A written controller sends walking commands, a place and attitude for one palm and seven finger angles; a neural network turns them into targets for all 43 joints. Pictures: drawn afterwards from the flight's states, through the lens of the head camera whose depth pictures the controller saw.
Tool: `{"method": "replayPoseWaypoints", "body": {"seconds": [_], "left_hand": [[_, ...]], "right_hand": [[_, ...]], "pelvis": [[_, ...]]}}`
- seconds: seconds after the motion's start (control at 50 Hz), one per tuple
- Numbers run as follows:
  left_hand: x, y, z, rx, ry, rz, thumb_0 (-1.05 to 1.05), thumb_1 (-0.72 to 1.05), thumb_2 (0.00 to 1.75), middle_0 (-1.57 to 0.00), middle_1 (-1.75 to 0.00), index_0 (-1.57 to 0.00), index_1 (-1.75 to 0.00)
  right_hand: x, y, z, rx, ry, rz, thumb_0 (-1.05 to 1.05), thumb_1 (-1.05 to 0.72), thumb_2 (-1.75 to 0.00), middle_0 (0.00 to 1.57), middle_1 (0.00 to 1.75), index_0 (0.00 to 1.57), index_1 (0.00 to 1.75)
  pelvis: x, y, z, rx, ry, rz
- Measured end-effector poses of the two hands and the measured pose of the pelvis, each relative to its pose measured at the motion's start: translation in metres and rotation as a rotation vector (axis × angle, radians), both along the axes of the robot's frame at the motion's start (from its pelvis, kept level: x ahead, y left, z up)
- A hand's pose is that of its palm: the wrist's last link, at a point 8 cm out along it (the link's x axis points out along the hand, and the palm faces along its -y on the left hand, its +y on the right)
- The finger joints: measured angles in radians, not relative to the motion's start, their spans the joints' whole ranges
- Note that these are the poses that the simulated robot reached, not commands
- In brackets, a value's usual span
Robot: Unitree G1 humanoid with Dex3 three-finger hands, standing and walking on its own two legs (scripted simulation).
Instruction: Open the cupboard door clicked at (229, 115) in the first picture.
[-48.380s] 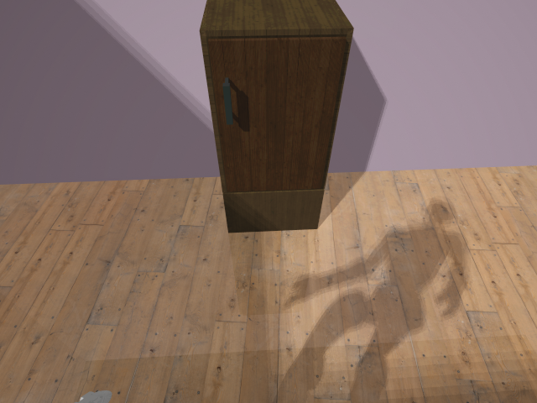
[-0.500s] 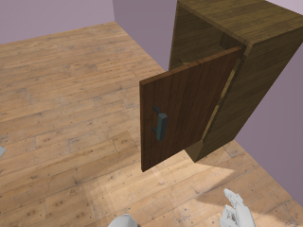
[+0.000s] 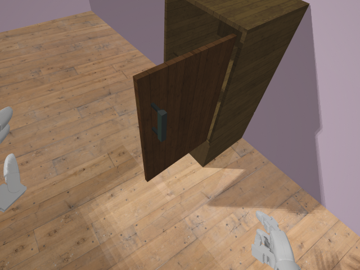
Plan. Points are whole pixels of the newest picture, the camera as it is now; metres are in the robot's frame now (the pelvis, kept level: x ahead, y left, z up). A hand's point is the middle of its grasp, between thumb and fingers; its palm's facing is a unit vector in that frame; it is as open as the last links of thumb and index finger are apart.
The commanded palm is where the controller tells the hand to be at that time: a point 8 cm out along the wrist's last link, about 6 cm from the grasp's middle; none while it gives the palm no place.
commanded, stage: stop stepping back and stand still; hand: left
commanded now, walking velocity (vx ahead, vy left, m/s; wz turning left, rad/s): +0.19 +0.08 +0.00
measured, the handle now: (158, 122) +0.53 +0.10 -0.06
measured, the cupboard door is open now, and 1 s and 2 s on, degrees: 90 90 90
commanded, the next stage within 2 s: let the arm hang, fingers relaxed in 0.72 s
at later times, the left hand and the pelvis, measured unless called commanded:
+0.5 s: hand out of the picture +0.09 +0.20 +0.16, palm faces +0.45 -0.78 -0.45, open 7.4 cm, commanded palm +0.03 +0.24 +0.17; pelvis -0.10 -0.06 -0.01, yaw +1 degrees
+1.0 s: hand out of the picture +0.05 +0.19 -0.10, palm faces +0.16 -0.93 -0.33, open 7.4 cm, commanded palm none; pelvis -0.11 -0.04 -0.03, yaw +5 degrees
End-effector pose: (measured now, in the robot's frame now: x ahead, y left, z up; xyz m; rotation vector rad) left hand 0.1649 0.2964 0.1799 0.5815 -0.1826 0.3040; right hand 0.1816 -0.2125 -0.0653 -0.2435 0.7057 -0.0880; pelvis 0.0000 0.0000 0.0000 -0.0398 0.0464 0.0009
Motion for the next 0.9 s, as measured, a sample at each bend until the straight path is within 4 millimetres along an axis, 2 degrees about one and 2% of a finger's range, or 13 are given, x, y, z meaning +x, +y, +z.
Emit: {"method": "replayPoseWaypoints", "body": {"seconds": [0.08, 0.14, 0.22, 0.3, 0.4, 0.46, 0.52, 0.62, 0.72, 0.8, 0.84, 0.86, 0.9], "left_hand": [[-0.023, -0.020, -0.009, -0.002, 0.026, 0.033, 0.01, 0.89, 0.90, -0.21, -0.30, -0.21, -0.30], [-0.045, -0.042, -0.013, 0.025, 0.029, 0.040, 0.01, 0.89, 0.90, -0.21, -0.30, -0.21, -0.30], [-0.071, -0.064, -0.003, 0.011, 0.005, 0.034, 0.01, 0.88, 0.90, -0.21, -0.30, -0.21, -0.30], [-0.087, -0.068, 0.007, 0.026, -0.046, 0.053, 0.01, 0.88, 0.90, -0.22, -0.30, -0.21, -0.30], [-0.100, -0.064, 0.004, 0.000, -0.083, 0.089, 0.01, 0.88, 0.90, -0.21, -0.30, -0.21, -0.30], [-0.111, -0.063, -0.002, -0.026, -0.087, 0.094, 0.01, 0.88, 0.90, -0.21, -0.30, -0.21, -0.30], [-0.122, -0.061, -0.007, -0.037, -0.095, 0.085, 0.01, 0.88, 0.90, -0.21, -0.30, -0.21, -0.30], [-0.137, -0.053, -0.003, 0.007, -0.133, 0.084, 0.01, 0.88, 0.90, -0.21, -0.30, -0.21, -0.30], [-0.141, -0.048, 0.006, 0.047, -0.166, 0.142, 0.01, 0.88, 0.90, -0.21, -0.30, -0.21, -0.30], [-0.138, -0.049, -0.002, -0.009, -0.149, 0.157, 0.01, 0.89, 0.90, -0.21, -0.30, -0.21, -0.30], [-0.132, -0.047, -0.017, -0.039, -0.098, 0.154, 0.01, 0.89, 0.90, -0.21, -0.30, -0.21, -0.30], [-0.125, -0.043, -0.036, -0.067, -0.019, 0.155, 0.00, 0.89, 0.90, -0.21, -0.30, -0.20, -0.30], [-0.114, -0.037, -0.091, -0.175, 0.199, 0.178, 0.00, 0.89, 0.90, -0.20, -0.30, -0.20, -0.30]], "right_hand": [[-0.039, -0.021, -0.013, 0.026, 0.012, -0.017, 0.01, -0.90, -0.90, 0.20, 0.30, 0.21, 0.30], [-0.068, -0.044, -0.028, 0.041, 0.024, -0.035, 0.01, -0.90, -0.90, 0.20, 0.30, 0.21, 0.30], [-0.111, -0.076, -0.032, 0.020, 0.100, -0.076, 0.01, -0.91, -0.90, 0.20, 0.30, 0.21, 0.30], [-0.145, -0.104, -0.029, -0.008, 0.114, -0.140, 0.01, -0.91, -0.90, 0.20, 0.30, 0.21, 0.30], [-0.169, -0.125, -0.029, -0.042, 0.105, -0.178, 0.01, -0.91, -0.90, 0.20, 0.30, 0.20, 0.30], [-0.176, -0.127, -0.026, -0.057, 0.100, -0.175, 0.01, -0.91, -0.90, 0.20, 0.30, 0.20, 0.30], [-0.176, -0.121, -0.023, -0.074, 0.079, -0.152, 0.01, -0.91, -0.90, 0.20, 0.30, 0.20, 0.30], [-0.168, -0.097, -0.023, -0.052, 0.025, -0.104, 0.01, -0.91, -0.90, 0.20, 0.30, 0.20, 0.30], [-0.153, -0.069, -0.034, 0.030, -0.009, -0.050, 0.01, -0.91, -0.90, 0.20, 0.30, 0.20, 0.30], [-0.145, -0.057, -0.041, 0.068, 0.021, -0.015, 0.01, -0.91, -0.90, 0.20, 0.30, 0.21, 0.30], [-0.142, -0.055, -0.042, 0.070, 0.045, 0.010, 0.01, -0.91, -0.90, 0.20, 0.30, 0.21, 0.30], [-0.142, -0.055, -0.045, 0.075, 0.072, 0.027, 0.01, -0.91, -0.90, 0.20, 0.30, 0.21, 0.30], [-0.143, -0.054, -0.056, 0.076, 0.137, 0.042, 0.01, -0.91, -0.90, 0.20, 0.30, 0.21, 0.30]], "pelvis": [[-0.028, -0.022, -0.007, 0.027, -0.003, -0.009], [-0.048, -0.041, -0.017, 0.054, -0.007, -0.015], [-0.064, -0.053, -0.008, 0.074, -0.020, -0.020], [-0.075, -0.062, -0.002, 0.095, -0.031, -0.018], [-0.090, -0.065, -0.003, 0.086, -0.044, 0.010], [-0.098, -0.063, -0.004, 0.081, -0.049, 0.019], [-0.105, -0.059, -0.008, 0.063, -0.052, 0.026], [-0.114, -0.055, -0.014, 0.067, -0.070, 0.030], [-0.112, -0.059, -0.018, 0.055, -0.080, 0.041], [-0.109, -0.057, -0.017, 0.041, -0.073, 0.044], [-0.109, -0.055, -0.015, 0.045, -0.067, 0.054], [-0.109, -0.053, -0.015, 0.048, -0.060, 0.068], [-0.110, -0.048, -0.017, 0.050, -0.054, 0.090]]}}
